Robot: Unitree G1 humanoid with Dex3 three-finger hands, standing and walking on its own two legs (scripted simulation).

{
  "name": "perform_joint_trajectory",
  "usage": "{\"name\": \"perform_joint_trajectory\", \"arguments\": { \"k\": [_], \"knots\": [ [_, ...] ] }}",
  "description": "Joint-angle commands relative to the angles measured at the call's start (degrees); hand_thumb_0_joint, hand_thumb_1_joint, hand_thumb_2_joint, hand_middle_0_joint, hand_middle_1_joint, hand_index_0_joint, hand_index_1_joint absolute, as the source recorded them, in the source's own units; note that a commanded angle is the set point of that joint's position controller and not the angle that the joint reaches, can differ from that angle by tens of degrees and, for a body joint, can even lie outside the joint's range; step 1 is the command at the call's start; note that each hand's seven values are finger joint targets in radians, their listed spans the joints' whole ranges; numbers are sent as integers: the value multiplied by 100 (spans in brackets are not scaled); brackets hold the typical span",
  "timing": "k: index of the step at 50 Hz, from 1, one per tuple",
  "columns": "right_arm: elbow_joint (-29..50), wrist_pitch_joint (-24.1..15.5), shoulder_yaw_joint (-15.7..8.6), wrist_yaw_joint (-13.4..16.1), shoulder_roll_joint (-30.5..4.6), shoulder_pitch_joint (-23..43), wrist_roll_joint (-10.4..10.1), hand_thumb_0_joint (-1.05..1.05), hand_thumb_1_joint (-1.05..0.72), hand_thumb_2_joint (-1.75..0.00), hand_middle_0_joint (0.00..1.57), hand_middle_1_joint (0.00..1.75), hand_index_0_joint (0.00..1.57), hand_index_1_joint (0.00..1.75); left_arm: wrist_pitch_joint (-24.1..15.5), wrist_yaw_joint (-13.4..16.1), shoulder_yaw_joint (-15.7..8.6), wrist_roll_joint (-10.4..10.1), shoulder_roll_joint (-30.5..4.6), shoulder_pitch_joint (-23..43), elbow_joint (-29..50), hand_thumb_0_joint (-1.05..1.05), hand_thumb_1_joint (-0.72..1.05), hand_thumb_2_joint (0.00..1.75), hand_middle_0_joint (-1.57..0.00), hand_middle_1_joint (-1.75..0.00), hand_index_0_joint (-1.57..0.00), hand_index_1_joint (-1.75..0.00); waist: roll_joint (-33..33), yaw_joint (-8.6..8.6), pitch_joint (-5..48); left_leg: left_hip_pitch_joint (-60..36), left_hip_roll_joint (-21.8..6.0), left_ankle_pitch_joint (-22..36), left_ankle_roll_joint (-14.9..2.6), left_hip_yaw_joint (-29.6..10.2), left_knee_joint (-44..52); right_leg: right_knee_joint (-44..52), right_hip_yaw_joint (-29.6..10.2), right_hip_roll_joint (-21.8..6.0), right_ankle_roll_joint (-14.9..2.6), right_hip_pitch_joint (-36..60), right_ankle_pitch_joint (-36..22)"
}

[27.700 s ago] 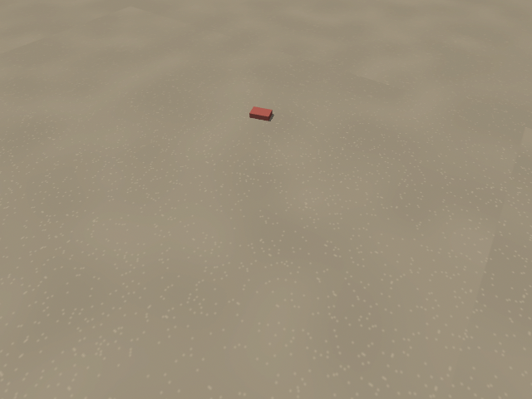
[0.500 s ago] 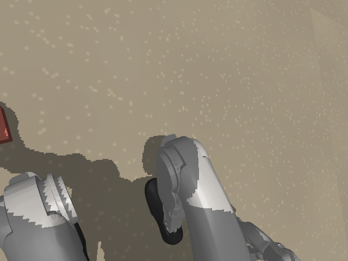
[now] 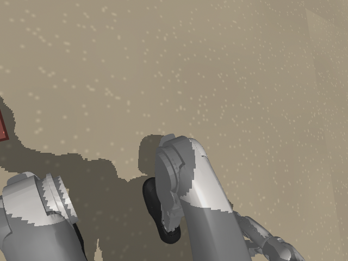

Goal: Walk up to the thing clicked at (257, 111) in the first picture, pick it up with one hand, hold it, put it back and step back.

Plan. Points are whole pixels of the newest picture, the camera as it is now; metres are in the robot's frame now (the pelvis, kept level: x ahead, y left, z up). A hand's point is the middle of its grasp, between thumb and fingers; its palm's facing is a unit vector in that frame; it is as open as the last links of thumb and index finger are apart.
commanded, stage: open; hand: left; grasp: from above
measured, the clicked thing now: out of the picture +0.43 +0.33 -0.28
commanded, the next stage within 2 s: withdraw in 0.28 s
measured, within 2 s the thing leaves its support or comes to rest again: neither
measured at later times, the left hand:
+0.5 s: hand out of the picture +0.42 +0.33 -0.24, palm faces -0.42 -0.11 -0.90, open 14.1 cm
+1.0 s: hand out of the picture +0.39 +0.35 -0.07, palm faces -0.49 -0.15 -0.86, open 14.0 cm
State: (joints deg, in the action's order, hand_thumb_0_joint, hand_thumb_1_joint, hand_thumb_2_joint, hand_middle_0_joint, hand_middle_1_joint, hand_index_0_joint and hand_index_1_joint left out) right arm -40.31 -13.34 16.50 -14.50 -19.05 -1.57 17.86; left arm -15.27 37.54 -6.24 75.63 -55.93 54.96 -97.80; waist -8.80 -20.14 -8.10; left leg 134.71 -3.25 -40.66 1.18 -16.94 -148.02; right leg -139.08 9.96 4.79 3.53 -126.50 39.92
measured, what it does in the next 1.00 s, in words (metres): rises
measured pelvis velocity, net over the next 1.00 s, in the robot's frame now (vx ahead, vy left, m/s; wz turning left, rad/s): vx -0.01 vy -0.01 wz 0.12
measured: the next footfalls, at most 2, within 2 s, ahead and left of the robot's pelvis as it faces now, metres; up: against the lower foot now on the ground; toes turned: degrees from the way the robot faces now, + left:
none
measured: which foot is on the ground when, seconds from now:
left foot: down 0.00-1.00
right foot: down 0.00-1.00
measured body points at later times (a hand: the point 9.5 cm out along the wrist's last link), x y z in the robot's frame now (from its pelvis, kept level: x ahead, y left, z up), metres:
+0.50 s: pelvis +0.00 +0.00 +0.00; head +0.25 +0.13 +0.35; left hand +0.44 +0.33 -0.19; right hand +0.08 -0.25 -0.06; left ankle +0.06 +0.13 -0.26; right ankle +0.11 -0.12 -0.26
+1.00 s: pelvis -0.01 -0.01 +0.06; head +0.20 +0.07 +0.45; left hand +0.42 +0.36 -0.02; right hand +0.13 -0.26 -0.06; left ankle +0.06 +0.13 -0.26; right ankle +0.11 -0.12 -0.26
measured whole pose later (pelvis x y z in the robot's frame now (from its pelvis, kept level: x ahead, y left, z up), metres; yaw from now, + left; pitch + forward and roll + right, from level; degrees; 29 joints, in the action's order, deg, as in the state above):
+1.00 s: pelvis -0.01 -0.01 +0.06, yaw +7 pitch +31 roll -8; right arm -39.8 -4.9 3.7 -13.1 -17.8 -6.5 6.1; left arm -3.8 10.5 2.2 60.2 -39.7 50.5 -72.7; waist 1.7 -9.5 3.2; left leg 128.4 -3.7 -37.6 0.3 -8.6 -133.9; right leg -130.1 4.4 2.4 2.2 -122.6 39.4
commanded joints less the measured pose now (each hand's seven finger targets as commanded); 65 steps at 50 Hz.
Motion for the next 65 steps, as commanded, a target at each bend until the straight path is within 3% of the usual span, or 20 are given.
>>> {"name": "perform_joint_trajectory", "arguments": {
  "k": [1,8,15,20,27,29,30,31,32,36,38,41,42,44,47,51,55,58,62,65],
  "knots": [
    [6,10,-532,66,-1780,-858,-50,0,-89,-90,20,30,20,30,42,118,-98,-114,-1329,1274,415,0,-42,91,-17,-83,-15,-85,3043,-186,3338,-2660,-76,1090,-122,740,1484,1178,639,220,-435,1673,-1537],
    [78,50,-499,92,-1768,-998,-69,0,-89,-90,20,30,20,30,-107,-169,-25,-208,-1320,1306,601,0,-48,96,-10,-93,-8,-94,2902,-252,3357,-2686,-73,1080,-152,721,1450,1220,639,203,-407,1756,-1525],
    [47,163,-451,161,-1775,-926,-40,0,-88,-90,20,30,20,30,-352,-50,-99,-115,-1515,1252,864,0,-49,97,-5,-98,-6,-98,3125,-123,3677,-2859,-97,1253,-117,724,1469,1242,609,255,-432,1978,-1665],
    [46,124,-479,146,-1841,-952,12,0,-89,-90,20,30,20,30,-309,110,4,-38,-1358,1180,800,0,-49,95,-5,-100,-8,-97,2956,-195,3442,-2699,-87,1217,-137,752,1400,1259,626,257,-402,1843,-1656],
    [62,-60,-679,19,-1775,-1017,-52,0,-89,-90,20,30,20,30,82,374,-305,-142,-1361,1243,1413,0,-49,95,-5,-98,-7,-96,3441,45,3808,-2989,-84,1049,-65,804,1643,1269,575,252,-464,1758,-1461],
    [114,-82,-868,-62,-1769,-1109,-149,0,-89,-90,20,30,20,30,258,424,-776,-232,-1655,1470,2349,0,-49,95,-5,-97,-7,-95,3994,338,4610,-3484,-82,1386,-14,819,1692,1187,583,196,-477,1742,-1746],
    [85,-56,-941,-94,-1714,-1088,-218,0,-89,-90,20,30,20,30,392,418,-838,-365,-1519,1398,2697,0,-50,96,-6,-97,-7,-96,4363,555,5072,-3796,-80,1613,46,837,1800,1133,563,156,-516,1757,-1907],
    [120,-23,-1015,-137,-1667,-1044,-285,0,-89,-90,20,30,20,30,545,378,-825,-463,-1326,1191,2653,0,-51,97,-6,-96,-7,-96,4523,595,5179,-3841,-77,1667,64,862,1849,1064,535,140,-541,1681,-1931],
    [93,-5,-1104,-197,-1607,-1066,-317,0,-89,-90,20,30,20,30,693,299,-631,-546,-904,1030,2458,0,-50,96,-6,-96,-7,-95,4444,526,4903,-3779,-70,1608,76,888,1907,1057,536,130,-542,1425,-1898],
    [-7,236,-1453,-220,-1507,-1184,-726,0,-89,-90,20,30,20,30,1278,-311,-248,-884,-366,933,2930,0,-50,97,-6,-97,-6,-96,4035,766,5024,-3326,0,1352,-76,1130,2142,1557,251,173,-550,1412,-1678],
    [-72,333,-1571,-215,-1380,-1345,-882,0,-89,-90,20,30,20,30,1501,-772,217,-1159,311,788,2865,0,-49,98,-7,-98,-7,-97,3287,691,4532,-2789,40,999,-186,1188,2254,1852,102,174,-533,1396,-1337],
    [-19,535,-1745,-107,-1384,-1633,-1082,0,-89,-90,20,30,20,30,1592,-1556,463,-1480,485,950,3226,0,-48,98,-7,-98,-8,-98,2430,579,4455,-2720,58,907,-281,1161,2427,2200,-53,159,-510,1767,-1204],
    [-5,595,-1793,-72,-1351,-1640,-1136,0,-89,-90,20,30,20,30,1569,-1854,692,-1605,804,850,3187,0,-47,98,-8,-98,-8,-98,2165,512,4290,-2662,76,780,-287,1095,2545,2255,-69,134,-520,1780,-1069],
    [34,701,-1849,55,-1293,-1687,-1202,0,-89,-90,20,30,20,30,1393,-2336,870,-1666,871,930,3241,0,-48,98,-9,-99,-9,-99,1676,435,4105,-2461,114,732,-339,1121,2549,2423,-158,134,-500,2137,-1002],
    [148,851,-1810,238,-1223,-1721,-1239,0,-89,-90,20,30,20,30,1128,-2774,797,-1575,636,974,3194,0,-47,99,-8,-100,-9,-100,1145,589,3949,-2212,191,737,-351,1218,2543,2580,-271,58,-514,2338,-861],
    [276,972,-1615,491,-1143,-1608,-1225,0,-89,-90,20,30,20,30,586,-2701,499,-1292,260,1178,3206,0,-45,97,-11,-97,-11,-97,1244,710,4006,-2337,250,693,-311,1282,2492,2513,-240,-11,-535,2209,-759],
    [217,1070,-1449,616,-1073,-1470,-1135,0,-89,-90,20,30,20,30,115,-2204,193,-786,-114,1494,3006,0,-44,96,-11,-96,-12,-95,1842,731,4220,-2650,246,768,-271,1317,2431,2254,-236,-23,-562,1920,-786],
    [157,1103,-1377,662,-1091,-1516,-1012,0,-89,-90,20,30,20,30,-36,-1757,158,-428,-246,2028,2694,0,-48,98,-9,-98,-9,-98,2383,552,4324,-2831,230,791,-224,1345,2358,2126,-232,-17,-584,1690,-791],
    [57,1031,-1370,736,-1198,-1602,-857,0,-89,-90,20,30,20,30,-46,-1189,20,-208,-435,2326,2296,0,-49,98,-8,-98,-9,-98,2785,465,4411,-3146,191,637,-151,1267,2383,2004,-99,-40,-608,1385,-583],
    [0,964,-1442,753,-1293,-1662,-792,0,-89,-90,20,30,20,30,114,-893,-290,-160,-796,2518,2723,0,-47,95,-10,-96,-11,-95,3387,554,5018,-3557,195,822,-111,1288,2435,1818,12,-97,-599,1357,-838]
  ]
}}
